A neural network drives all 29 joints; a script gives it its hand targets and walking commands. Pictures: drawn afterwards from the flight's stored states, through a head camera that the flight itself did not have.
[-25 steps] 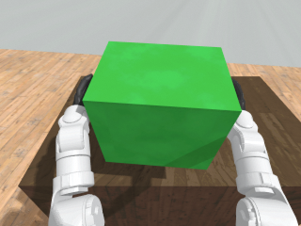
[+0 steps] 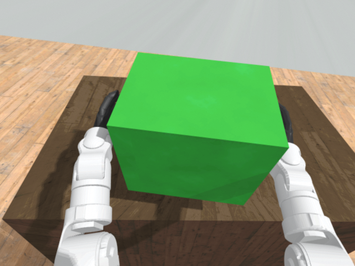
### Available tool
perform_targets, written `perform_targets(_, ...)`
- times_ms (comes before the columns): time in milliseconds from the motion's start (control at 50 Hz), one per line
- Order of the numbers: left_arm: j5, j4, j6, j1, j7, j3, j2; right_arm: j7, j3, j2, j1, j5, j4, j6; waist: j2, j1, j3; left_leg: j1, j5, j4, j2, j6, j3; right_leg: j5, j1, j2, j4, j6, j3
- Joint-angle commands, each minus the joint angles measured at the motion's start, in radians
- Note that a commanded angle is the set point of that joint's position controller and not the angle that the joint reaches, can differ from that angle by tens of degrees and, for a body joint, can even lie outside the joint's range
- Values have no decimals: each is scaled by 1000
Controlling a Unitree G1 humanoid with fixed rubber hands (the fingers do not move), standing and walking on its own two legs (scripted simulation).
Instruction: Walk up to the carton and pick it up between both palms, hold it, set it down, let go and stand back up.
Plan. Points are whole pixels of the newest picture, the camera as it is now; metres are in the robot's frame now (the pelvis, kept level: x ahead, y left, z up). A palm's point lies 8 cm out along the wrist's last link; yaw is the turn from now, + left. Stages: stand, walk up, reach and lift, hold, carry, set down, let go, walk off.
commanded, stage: set down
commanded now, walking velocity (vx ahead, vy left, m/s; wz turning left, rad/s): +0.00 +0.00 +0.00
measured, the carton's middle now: (193, 132) +0.40 -0.02 +0.11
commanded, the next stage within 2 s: none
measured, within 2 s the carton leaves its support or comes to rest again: neither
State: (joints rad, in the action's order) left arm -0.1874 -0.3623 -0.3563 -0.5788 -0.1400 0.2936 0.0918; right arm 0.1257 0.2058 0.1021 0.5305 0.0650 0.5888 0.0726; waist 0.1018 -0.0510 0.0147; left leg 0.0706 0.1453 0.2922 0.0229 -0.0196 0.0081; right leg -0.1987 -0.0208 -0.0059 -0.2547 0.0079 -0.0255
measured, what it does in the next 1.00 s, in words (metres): stands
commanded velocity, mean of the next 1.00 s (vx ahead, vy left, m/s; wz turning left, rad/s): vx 0.00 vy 0.00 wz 0.00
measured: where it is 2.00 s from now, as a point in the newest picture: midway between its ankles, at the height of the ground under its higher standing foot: outside the picture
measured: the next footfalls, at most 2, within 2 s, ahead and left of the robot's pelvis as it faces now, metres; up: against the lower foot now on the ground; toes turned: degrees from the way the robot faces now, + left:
none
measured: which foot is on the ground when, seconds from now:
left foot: down 0.00-1.00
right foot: down 0.00-1.00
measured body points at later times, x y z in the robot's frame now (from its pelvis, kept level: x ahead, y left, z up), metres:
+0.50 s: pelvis +0.00 +0.01 +0.00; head -0.02 +0.04 +0.45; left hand +0.41 +0.18 +0.13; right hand +0.36 -0.21 +0.12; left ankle +0.01 +0.13 -0.75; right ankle -0.03 -0.12 -0.75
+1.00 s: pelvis +0.01 +0.01 +0.00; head +0.02 +0.04 +0.45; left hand +0.44 +0.18 +0.10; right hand +0.38 -0.21 +0.09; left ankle +0.01 +0.13 -0.75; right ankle -0.03 -0.12 -0.75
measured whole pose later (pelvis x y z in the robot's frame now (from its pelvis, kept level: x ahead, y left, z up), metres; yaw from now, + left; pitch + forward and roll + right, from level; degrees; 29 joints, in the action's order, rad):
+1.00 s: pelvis +0.01 +0.01 +0.00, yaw -1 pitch +1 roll +0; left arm -0.16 -0.91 -0.04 -0.76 -0.16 0.30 0.17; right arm 0.12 0.44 -0.02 0.56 -0.16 0.75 -0.08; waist 0.08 -0.05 -0.01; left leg 0.16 0.15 0.29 0.02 -0.01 0.03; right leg -0.19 0.07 -0.01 -0.24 0.02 -0.01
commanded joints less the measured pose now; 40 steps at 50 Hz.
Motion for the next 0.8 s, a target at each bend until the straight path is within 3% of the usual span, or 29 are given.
perform_targets(0, 57, 125, 38, -574, -91, -388, -421, -121, -407, -443, 748, 10, -344, -117, -110, 7, -428, -227, -368, 36, -53, -23, 65, 461, -51, 34, -18, 56, -71)
perform_targets(160, 92, 88, 106, -637, -89, -429, -445, -122, -374, -465, 756, -42, -363, -150, -120, -24, -528, -276, -417, 58, -48, -42, 63, 495, -31, 43, -22, 51, -83)
perform_targets(240, 101, 44, 140, -674, -82, -434, -446, -127, -348, -470, 751, -72, -327, -162, -121, -31, -534, -304, -418, 58, -41, -49, 62, 453, 7, 47, -12, 47, -88)
perform_targets(320, 98, -21, 162, -700, -83, -412, -447, -134, -326, -476, 769, -91, -296, -170, -116, -24, -527, -289, -388, 48, -38, -47, 65, 418, 13, 44, -6, 47, -86)
perform_targets(440, 30, -177, 167, -698, -109, -285, -413, -138, -254, -487, 771, -139, -193, -161, -98, 7, -401, -187, -226, -9, -40, -18, 89, 325, -13, 25, 2, 53, -73)
perform_targets(520, 8, -231, 192, -734, -109, -242, -407, -149, -208, -500, 780, -171, -147, -176, -101, 20, -385, -185, -201, -19, -36, -14, 101, 275, 4, 22, 8, 50, -77)
perform_targets(620, 5, -275, 244, -781, -99, -232, -416, -155, -187, -525, 809, -204, -135, -216, -106, 30, -462, -200, -237, -5, -34, -15, 113, 308, 3, 23, 2, 49, -77)
perform_targets(780, 33, -333, 332, -845, -82, -265, -432, -153, -177, -564, 812, -244, -91, -269, -112, 11, -571, -218, -329, 30, -29, -29, 116, 436, -13, 25, -25, 50, -73)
